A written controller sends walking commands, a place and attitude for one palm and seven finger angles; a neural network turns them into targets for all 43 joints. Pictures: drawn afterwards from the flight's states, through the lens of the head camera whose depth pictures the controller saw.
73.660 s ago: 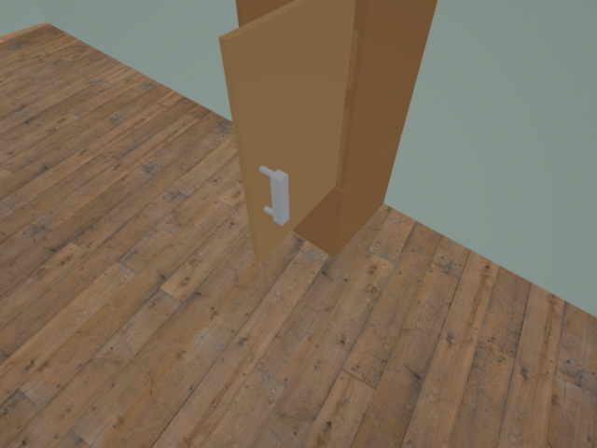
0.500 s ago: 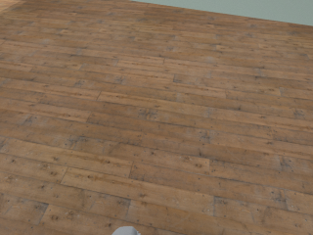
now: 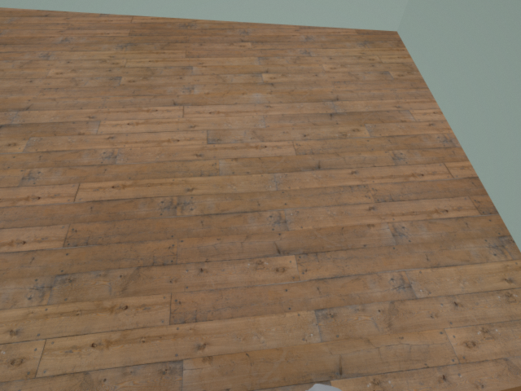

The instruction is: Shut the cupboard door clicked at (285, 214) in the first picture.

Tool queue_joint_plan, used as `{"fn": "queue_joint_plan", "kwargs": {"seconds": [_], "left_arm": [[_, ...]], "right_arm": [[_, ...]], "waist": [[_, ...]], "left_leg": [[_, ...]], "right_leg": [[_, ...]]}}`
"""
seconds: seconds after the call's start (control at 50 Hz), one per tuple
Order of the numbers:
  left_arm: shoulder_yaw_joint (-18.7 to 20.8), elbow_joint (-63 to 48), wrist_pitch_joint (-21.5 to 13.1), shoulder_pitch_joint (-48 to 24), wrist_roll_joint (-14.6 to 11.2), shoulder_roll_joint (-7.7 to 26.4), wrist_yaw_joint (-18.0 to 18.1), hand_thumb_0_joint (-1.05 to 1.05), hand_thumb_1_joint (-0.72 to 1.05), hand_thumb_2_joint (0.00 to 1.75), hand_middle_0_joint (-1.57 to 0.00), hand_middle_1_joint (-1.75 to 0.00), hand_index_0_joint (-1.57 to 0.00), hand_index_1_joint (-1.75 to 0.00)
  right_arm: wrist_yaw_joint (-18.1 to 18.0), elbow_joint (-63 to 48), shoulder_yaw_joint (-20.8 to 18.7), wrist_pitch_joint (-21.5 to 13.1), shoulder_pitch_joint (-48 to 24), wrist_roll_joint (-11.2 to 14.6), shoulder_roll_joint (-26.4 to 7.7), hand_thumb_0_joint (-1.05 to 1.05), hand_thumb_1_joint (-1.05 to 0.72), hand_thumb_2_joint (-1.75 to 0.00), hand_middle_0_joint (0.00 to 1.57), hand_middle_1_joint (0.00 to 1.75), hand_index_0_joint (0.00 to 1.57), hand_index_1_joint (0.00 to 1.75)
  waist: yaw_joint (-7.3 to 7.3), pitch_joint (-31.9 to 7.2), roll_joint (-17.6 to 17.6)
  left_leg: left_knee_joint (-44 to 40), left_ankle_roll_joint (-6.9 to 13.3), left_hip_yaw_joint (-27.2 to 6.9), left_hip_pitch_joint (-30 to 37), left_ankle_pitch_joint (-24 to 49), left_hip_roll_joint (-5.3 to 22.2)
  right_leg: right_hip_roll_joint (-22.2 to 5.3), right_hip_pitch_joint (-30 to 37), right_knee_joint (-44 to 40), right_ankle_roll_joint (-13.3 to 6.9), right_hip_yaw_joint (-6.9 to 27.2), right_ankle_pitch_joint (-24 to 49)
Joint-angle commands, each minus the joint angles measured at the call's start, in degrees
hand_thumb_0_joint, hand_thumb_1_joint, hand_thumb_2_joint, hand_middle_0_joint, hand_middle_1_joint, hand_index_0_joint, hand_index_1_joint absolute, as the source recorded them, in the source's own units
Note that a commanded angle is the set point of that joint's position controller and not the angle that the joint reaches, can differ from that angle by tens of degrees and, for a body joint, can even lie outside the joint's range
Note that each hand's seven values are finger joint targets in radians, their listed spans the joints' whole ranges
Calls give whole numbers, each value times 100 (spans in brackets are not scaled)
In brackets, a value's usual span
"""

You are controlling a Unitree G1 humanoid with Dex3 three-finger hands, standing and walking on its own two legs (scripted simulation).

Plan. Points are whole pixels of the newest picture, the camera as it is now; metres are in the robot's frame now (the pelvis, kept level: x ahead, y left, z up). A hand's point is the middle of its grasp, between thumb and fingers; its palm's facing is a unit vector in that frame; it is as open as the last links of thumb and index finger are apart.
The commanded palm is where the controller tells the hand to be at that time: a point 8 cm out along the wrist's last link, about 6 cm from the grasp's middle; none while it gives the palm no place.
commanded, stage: turn to face it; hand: left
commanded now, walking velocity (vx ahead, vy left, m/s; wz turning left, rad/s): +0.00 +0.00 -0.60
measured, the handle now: out of the picture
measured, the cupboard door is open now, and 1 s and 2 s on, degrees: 3 3 3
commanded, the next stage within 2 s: none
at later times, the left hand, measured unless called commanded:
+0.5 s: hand out of the picture +0.14 +0.15 -0.17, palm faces -0.24 -0.95 -0.20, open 7.4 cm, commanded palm none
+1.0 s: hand (220, 358) +0.20 +0.09 -0.15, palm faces -0.53 -0.80 -0.29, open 7.4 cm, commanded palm none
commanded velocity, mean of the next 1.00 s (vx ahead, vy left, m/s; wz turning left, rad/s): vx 0.00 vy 0.00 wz -0.60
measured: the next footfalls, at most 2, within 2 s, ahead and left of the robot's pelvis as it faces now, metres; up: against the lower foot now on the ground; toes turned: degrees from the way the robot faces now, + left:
right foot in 0.12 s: +0.03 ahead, -0.15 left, +0.00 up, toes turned -10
left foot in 0.52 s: +0.11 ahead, +0.10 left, +0.00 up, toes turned -16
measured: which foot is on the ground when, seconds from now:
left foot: down 0.00-0.12, up 0.14-0.50, down 0.52-0.90, up 0.92-1.00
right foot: up 0.00-0.10, down 0.12-0.52, up 0.54-0.88, down 0.90-1.00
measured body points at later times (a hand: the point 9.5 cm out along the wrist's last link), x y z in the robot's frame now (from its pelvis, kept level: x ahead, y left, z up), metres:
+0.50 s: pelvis +0.01 -0.01 -0.01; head +0.05 -0.01 +0.44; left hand +0.15 +0.20 -0.16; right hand +0.03 -0.29 -0.14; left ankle +0.07 +0.11 -0.73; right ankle -0.01 -0.14 -0.74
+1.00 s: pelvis +0.00 -0.04 -0.01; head +0.02 -0.09 +0.43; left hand +0.22 +0.13 -0.13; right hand -0.11 -0.29 -0.17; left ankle +0.06 +0.10 -0.69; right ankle -0.06 -0.12 -0.74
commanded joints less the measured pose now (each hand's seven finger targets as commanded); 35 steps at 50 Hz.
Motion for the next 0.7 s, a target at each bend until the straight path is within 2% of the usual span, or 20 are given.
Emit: {"fn": "queue_joint_plan", "kwargs": {"seconds": [0.0, 0.02, 0.06, 0.08, 0.1, 0.12, 0.14, 0.16, 0.2, 0.24, 0.34, 0.4, 0.46, 0.48, 0.5, 0.52, 0.54, 0.56, 0.6, 0.68], "left_arm": [[-25, -536, -225, -160, -13, 117, -7, 0, 90, 90, -20, -30, -20, -30], [-40, -536, -254, -143, -5, 156, 0, 0, 90, 90, -20, -30, -20, -30], [5, -433, -297, 289, -8, 298, 9, 0, 90, 90, -20, -30, -20, -30], [71, -326, -369, 704, 19, 648, 46, 0, 90, 90, -20, -30, -20, -30], [188, -266, -450, 916, 74, 1348, 133, 0, 90, 90, -20, -30, -20, -30], [191, -196, -412, 1088, -29, 1461, 217, 0, 90, 90, -20, -30, -20, -30], [165, -264, -392, 930, -29, 1356, 249, 0, 90, 90, -20, -30, -20, -30], [174, -334, -409, 535, -11, 1155, 300, 0, 90, 90, -20, -30, -20, -30], [44, -456, -410, 144, -49, 861, 298, 0, 90, 90, -20, -30, -20, -30], [27, -507, -437, 33, -34, 827, 290, 0, 90, 90, -20, -30, -20, -30], [60, -474, -408, 141, 13, 943, 255, 0, 90, 90, -20, -30, -20, -30], [112, -466, -377, 99, 37, 980, 247, 0, 90, 90, -20, -30, -20, -30], [100, -494, -304, -192, -21, 877, 239, 0, 90, 90, -20, -30, -20, -30], [41, -561, -263, -114, -78, 551, 224, 0, 90, 90, -20, -30, -20, -30], [-23, -663, -244, 17, -127, 251, 158, 0, 90, 90, -20, -30, -20, -30], [-25, -711, -255, -176, -56, 445, 154, 0, 90, 90, -20, -30, -20, -30], [22, -792, -277, -122, -39, 457, 101, 0, 90, 90, -20, -30, -20, -30], [86, -599, -235, -94, 49, 481, 75, 0, 90, 90, -20, -30, -20, -30], [97, -495, -176, 14, -1, 446, 13, 0, 90, 90, -20, -30, -20, -30], [43, -529, -142, -118, -40, 290, -34, 0, 90, 90, -20, -30, -20, -30]], "right_arm": [[-23, -263, -381, -62, 262, 14, -1266, 0, -90, -90, 20, 30, 20, 30], [-6, -254, -396, -50, 300, 22, -1281, 0, -90, -90, 20, 30, 20, 30], [21, -309, -418, -32, 129, 61, -1344, 0, -90, -90, 20, 30, 20, 30], [55, -368, -411, -26, 86, 112, -1192, 0, -90, -90, 20, 30, 20, 30], [81, -649, -273, -16, -55, 133, -665, 0, -90, -90, 20, 30, 20, 30], [25, -749, -255, 71, -204, 103, -831, 0, -90, -90, 20, 30, 20, 30], [23, -716, -247, 114, -242, 126, -754, 0, -90, -90, 20, 30, 20, 30], [-2, -680, -244, 90, -252, 121, -751, 0, -90, -90, 20, 30, 20, 30], [31, -543, -274, 93, -243, 104, -893, 0, -90, -90, 20, 30, 20, 30], [69, -464, -263, 114, -39, 101, -792, 0, -90, -90, 20, 30, 20, 30], [75, -535, -254, 113, -123, 111, -701, 0, -90, -90, 20, 30, 20, 30], [36, -605, -236, 44, -133, 155, -680, 0, -90, -90, 20, 30, 20, 30], [-12, -409, -230, -41, 528, 181, -728, 0, -90, -90, 20, 30, 20, 30], [-46, -364, -271, -105, 685, 142, -1066, 0, -90, -90, 20, 30, 20, 30], [-63, -449, -380, -128, 741, 52, -1656, 0, -90, -90, 20, 30, 20, 30], [-68, -502, -373, -91, 775, 45, -1699, 0, -90, -90, 20, 30, 20, 30], [-85, -665, -315, -82, 517, -2, -1627, 0, -90, -90, 20, 30, 20, 30], [-97, -606, -260, -137, 300, -24, -1376, 0, -90, -90, 20, 30, 20, 30], [-117, -713, -195, -116, 40, -4, -1225, 0, -90, -90, 20, 30, 20, 30], [-106, -577, -218, -101, 312, 24, -1154, 0, -90, -90, 20, 30, 20, 30]], "waist": [[-229, -495, 1240], [-242, -537, 1180], [36, -729, 932], [256, -978, 143], [401, -874, -1880], [474, -872, -1678], [349, -689, -1140], [193, -650, -1515], [33, -550, -1104], [-77, -687, -826], [3, -524, -703], [18, -485, -878], [-313, -617, -768], [-335, -688, 209], [-314, -637, 1942], [-384, -546, 1608], [-224, -457, 1031], [-101, -421, 1193], [-3, -342, 1061], [-126, -552, 1037]], "left_leg": [[-499, 713, -747, 623, 2022, 1446], [-299, 638, -673, 618, 2208, 1416], [390, 283, -341, 148, 1824, 1252], [1337, -55, -54, -373, 1052, 898], [2753, -430, 146, -2118, -1949, -75], [3692, -426, -678, -2308, -2239, -180], [4101, -394, -1032, -2488, -1890, -76], [4178, -428, -1180, -2868, -1596, -16], [4128, -521, -1251, -2531, -913, 16], [3739, -562, -1140, -2111, -652, -99], [2690, -570, -1050, -1752, -719, -308], [1696, -506, -1051, -1261, -937, -400], [-15, -455, -999, 116, 143, -515], [-866, -280, -1720, 678, 0, 195], [-1356, 283, -3238, 942, 222, 1637], [-1329, 704, -3435, 449, 523, 2144], [-1329, 887, -3167, -94, 553, 2072], [-1274, 693, -2797, 9, 1236, 1653], [-1048, 559, -1821, 25, 1649, 1273], [-884, 620, -1266, 573, 1830, 1186]], "right_leg": [[133, 132, -1004, -109, -303, -134], [215, 321, -1295, -158, -379, -15], [246, 1295, -2365, -287, -424, 982], [-254, 2102, -3092, -470, 241, 1863], [-1707, 2879, -3452, -1079, 2377, 3731], [-2103, 2510, -3329, -1550, 2572, 4557], [-1957, 2287, -3371, -1667, 2260, 3822], [-1645, 2420, -3366, -1601, 2306, 3555], [-1224, 2040, -3262, -1392, 1693, 3523], [-1005, 1823, -3248, -1282, 1446, 3306], [-966, 1517, -3423, -1391, 1854, 2254], [-1006, 1265, -3219, -1443, 2233, 2418], [-591, 519, -2699, -971, 2136, 1946], [-1, -94, -2118, -667, 1702, 927], [756, -895, -752, -296, 763, -878], [450, -739, 330, -239, 626, -1306], [290, -552, 890, -188, 595, -1114], [333, -696, 1278, -118, 595, -776], [219, -674, 1565, -46, 459, -375], [137, -689, 1092, 29, 184, -182]]}}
